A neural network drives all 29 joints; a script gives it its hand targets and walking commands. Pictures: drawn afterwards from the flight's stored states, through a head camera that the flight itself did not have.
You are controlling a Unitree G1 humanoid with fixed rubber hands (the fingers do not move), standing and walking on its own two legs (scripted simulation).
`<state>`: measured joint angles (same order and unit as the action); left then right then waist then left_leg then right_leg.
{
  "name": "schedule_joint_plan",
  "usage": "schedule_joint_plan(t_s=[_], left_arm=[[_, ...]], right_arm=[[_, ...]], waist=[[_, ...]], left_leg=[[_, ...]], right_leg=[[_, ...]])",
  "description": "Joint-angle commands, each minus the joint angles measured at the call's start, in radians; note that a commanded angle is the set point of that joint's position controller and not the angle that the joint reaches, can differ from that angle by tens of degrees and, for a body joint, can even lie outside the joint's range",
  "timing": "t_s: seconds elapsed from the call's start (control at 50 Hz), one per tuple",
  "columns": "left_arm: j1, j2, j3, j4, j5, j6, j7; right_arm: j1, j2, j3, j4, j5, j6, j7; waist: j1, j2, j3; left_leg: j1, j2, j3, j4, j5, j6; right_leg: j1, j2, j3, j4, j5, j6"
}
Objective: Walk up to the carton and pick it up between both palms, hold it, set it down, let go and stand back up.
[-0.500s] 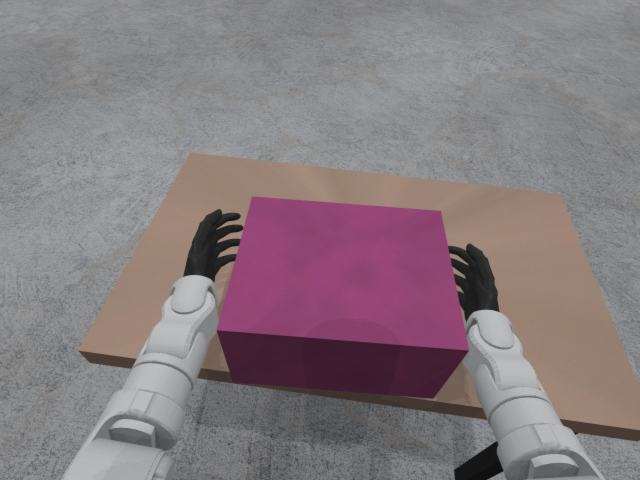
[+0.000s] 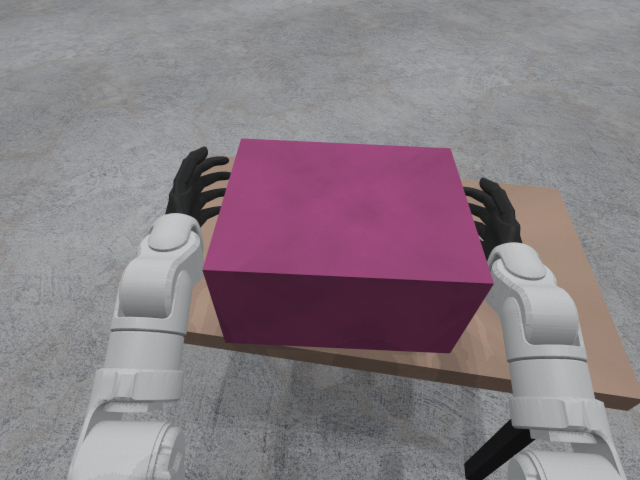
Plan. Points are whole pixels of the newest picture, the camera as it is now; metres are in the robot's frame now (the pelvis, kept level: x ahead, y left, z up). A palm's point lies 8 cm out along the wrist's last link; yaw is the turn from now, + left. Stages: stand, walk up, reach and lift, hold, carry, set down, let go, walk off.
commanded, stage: reach and lift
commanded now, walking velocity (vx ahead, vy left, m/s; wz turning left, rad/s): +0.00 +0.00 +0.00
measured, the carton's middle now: (341, 242) +0.39 +0.00 +0.12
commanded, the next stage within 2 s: hold in 1.64 s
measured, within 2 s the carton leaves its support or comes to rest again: neither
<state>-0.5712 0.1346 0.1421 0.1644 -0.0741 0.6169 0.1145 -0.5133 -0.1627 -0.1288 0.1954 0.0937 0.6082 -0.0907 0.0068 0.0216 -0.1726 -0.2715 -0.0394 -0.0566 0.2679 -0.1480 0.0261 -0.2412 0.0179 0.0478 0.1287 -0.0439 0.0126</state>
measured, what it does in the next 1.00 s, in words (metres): stands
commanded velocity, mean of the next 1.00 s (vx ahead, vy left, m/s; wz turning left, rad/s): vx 0.00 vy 0.00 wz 0.00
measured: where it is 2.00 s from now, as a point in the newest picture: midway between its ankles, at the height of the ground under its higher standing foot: outside the picture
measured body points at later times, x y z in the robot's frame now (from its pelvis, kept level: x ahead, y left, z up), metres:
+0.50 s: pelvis -0.08 -0.02 -0.01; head -0.10 -0.02 +0.44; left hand +0.35 +0.17 +0.22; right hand +0.33 -0.20 +0.19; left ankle -0.02 +0.10 -0.75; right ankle +0.00 -0.13 -0.75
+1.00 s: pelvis -0.04 +0.00 +0.00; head -0.05 +0.01 +0.45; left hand +0.37 +0.18 +0.19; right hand +0.37 -0.19 +0.17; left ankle -0.02 +0.10 -0.75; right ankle +0.00 -0.13 -0.75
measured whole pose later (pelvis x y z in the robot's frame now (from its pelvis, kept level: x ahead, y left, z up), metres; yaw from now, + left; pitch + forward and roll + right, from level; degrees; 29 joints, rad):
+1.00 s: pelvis -0.04 +0.00 +0.00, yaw +3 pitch +8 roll +0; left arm -0.73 0.13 0.21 0.37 -0.03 0.64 0.06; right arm -0.67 -0.15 -0.20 0.33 0.02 0.68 -0.06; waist -0.04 0.00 -0.19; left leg -0.30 -0.04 -0.03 0.25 -0.08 0.03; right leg -0.30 -0.01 0.03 0.21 -0.05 0.02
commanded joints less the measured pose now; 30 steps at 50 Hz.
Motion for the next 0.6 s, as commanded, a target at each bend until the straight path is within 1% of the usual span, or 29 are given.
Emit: schedule_joint_plan(t_s=[0.0,0.04,0.06,0.1,0.14,0.16,0.2,0.24,0.26,0.32,0.34,0.38,0.42,0.46,0.48,0.52,0.56,0.58], left_arm=[[-0.692,-0.503,-0.432,-0.220,-0.076,-0.006,-0.150],[-0.736,-0.490,-0.385,-0.183,-0.047,-0.004,-0.173],[-0.754,-0.486,-0.356,-0.148,-0.029,-0.003,-0.185],[-0.802,-0.468,-0.291,-0.076,0.012,-0.012,-0.211],[-0.865,-0.468,-0.235,0.003,0.050,-0.029,-0.237],[-0.902,-0.468,-0.215,0.037,0.063,-0.042,-0.248],[-0.965,-0.470,-0.186,0.078,0.078,-0.071,-0.270],[-1.016,-0.473,-0.175,0.098,0.085,-0.102,-0.287],[-1.035,-0.467,-0.182,0.101,0.081,-0.115,-0.291],[-1.035,-0.453,-0.178,0.135,0.074,-0.135,-0.294],[-1.028,-0.447,-0.182,0.148,0.066,-0.133,-0.293],[-0.998,-0.435,-0.171,0.193,0.057,-0.122,-0.292],[-0.980,-0.443,-0.168,0.227,0.045,-0.111,-0.295],[-0.970,-0.465,-0.165,0.245,0.035,-0.106,-0.297],[-0.988,-0.476,-0.178,0.229,0.022,-0.106,-0.295],[-1.014,-0.497,-0.195,0.195,0.003,-0.110,-0.293],[-1.041,-0.525,-0.228,0.153,-0.028,-0.110,-0.289],[-1.038,-0.543,-0.245,0.137,-0.040,-0.109,-0.285]], right_arm=[[-0.828,0.510,0.427,-0.409,0.085,-0.035,0.129],[-0.863,0.511,0.386,-0.368,0.053,-0.022,0.139],[-0.885,0.506,0.362,-0.339,0.030,-0.018,0.144],[-0.930,0.495,0.303,-0.268,-0.013,-0.018,0.152],[-0.982,0.508,0.255,-0.185,-0.048,-0.027,0.165],[-1.008,0.516,0.232,-0.139,-0.062,-0.034,0.170],[-1.045,0.535,0.197,-0.085,-0.086,-0.051,0.175],[-1.077,0.558,0.183,-0.071,-0.092,-0.073,0.172],[-1.090,0.562,0.181,-0.070,-0.091,-0.082,0.165],[-1.101,0.567,0.184,-0.073,-0.081,-0.090,0.148],[-1.094,0.556,0.178,-0.061,-0.079,-0.085,0.142],[-1.073,0.533,0.169,-0.037,-0.081,-0.068,0.135],[-1.069,0.528,0.166,-0.023,-0.082,-0.048,0.133],[-1.061,0.527,0.162,-0.021,-0.087,-0.034,0.134],[-1.066,0.535,0.165,-0.026,-0.083,-0.028,0.136],[-1.076,0.550,0.186,-0.050,-0.067,-0.021,0.139],[-1.094,0.568,0.213,-0.089,-0.051,-0.018,0.142],[-1.099,0.575,0.232,-0.108,-0.041,-0.016,0.141]], waist=[[-0.010,-0.046,-0.573],[-0.013,-0.044,-0.528],[-0.012,-0.043,-0.499],[-0.016,-0.051,-0.428],[-0.018,-0.055,-0.362],[-0.023,-0.054,-0.342],[-0.028,-0.054,-0.371],[-0.024,-0.035,-0.446],[-0.029,-0.020,-0.467],[-0.020,-0.008,-0.544],[-0.027,-0.011,-0.538],[-0.025,-0.007,-0.524],[-0.036,-0.028,-0.510],[-0.043,-0.032,-0.506],[-0.056,-0.035,-0.501],[-0.062,-0.045,-0.526],[-0.074,-0.068,-0.560],[-0.076,-0.061,-0.574]], left_leg=[[0.226,0.027,-0.001,0.006,0.684,-0.092],[0.200,0.019,0.007,-0.036,0.547,-0.081],[0.190,0.018,0.010,-0.056,0.463,-0.079],[0.121,0.013,0.015,-0.096,0.254,-0.073],[0.038,0.011,0.027,-0.138,0.030,-0.058],[-0.006,0.011,0.028,-0.154,-0.056,-0.049],[-0.050,0.004,0.041,-0.161,-0.154,-0.035],[-0.077,-0.004,0.051,-0.154,-0.188,-0.026],[-0.092,-0.010,0.053,-0.147,-0.182,-0.020],[-0.124,-0.018,0.062,-0.133,-0.203,-0.015],[-0.135,-0.019,0.063,-0.126,-0.207,-0.012],[-0.149,-0.020,0.067,-0.118,-0.212,-0.013],[-0.155,-0.022,0.065,-0.104,-0.215,-0.009],[-0.164,-0.018,0.059,-0.100,-0.215,-0.013],[-0.162,-0.017,0.053,-0.092,-0.197,-0.014],[-0.147,-0.015,0.047,-0.084,-0.169,-0.014],[-0.122,-0.017,0.042,-0.069,-0.144,-0.011],[-0.109,-0.016,0.040,-0.065,-0.142,-0.013]], right_leg=[[0.409,0.010,0.014,0.103,0.448,0.012],[0.398,0.008,0.008,0.088,0.354,0.019],[0.389,0.008,0.004,0.072,0.287,0.021],[0.380,0.000,0.003,0.049,0.148,0.018],[0.358,-0.006,-0.002,0.034,-0.002,0.017],[0.346,-0.011,-0.004,0.033,-0.061,0.017],[0.321,-0.014,-0.008,0.041,-0.137,0.019],[0.318,-0.012,-0.007,0.052,-0.167,0.017],[0.309,-0.014,-0.002,0.060,-0.161,0.017],[0.314,-0.016,-0.002,0.079,-0.182,0.022],[0.299,-0.014,-0.006,0.086,-0.188,0.020],[0.280,-0.012,-0.015,0.095,-0.204,0.024],[0.260,-0.011,-0.020,0.099,-0.225,0.025],[0.257,-0.008,-0.027,0.109,-0.222,0.023],[0.247,-0.005,-0.029,0.117,-0.202,0.020],[0.256,-0.007,-0.023,0.125,-0.167,0.020],[0.260,-0.007,-0.022,0.132,-0.146,0.022],[0.258,-0.010,-0.019,0.133,-0.141,0.021]])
